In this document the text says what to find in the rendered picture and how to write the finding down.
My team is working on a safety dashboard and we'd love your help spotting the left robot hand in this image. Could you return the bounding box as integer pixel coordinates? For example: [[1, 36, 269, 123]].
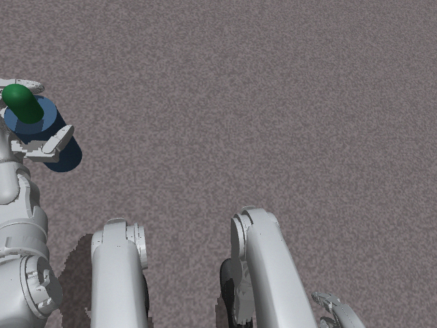
[[0, 78, 74, 165]]

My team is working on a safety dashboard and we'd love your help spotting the right robot hand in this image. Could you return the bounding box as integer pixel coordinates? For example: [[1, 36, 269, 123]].
[[311, 292, 366, 328]]

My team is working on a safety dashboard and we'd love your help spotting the left robot arm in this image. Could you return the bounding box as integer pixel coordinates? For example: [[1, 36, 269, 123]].
[[0, 161, 63, 328]]

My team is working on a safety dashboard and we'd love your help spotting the right robot foot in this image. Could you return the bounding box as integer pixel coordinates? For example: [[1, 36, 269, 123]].
[[220, 258, 253, 328]]

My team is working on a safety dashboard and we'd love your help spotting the bottle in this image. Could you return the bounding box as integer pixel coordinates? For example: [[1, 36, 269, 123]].
[[2, 84, 82, 172]]

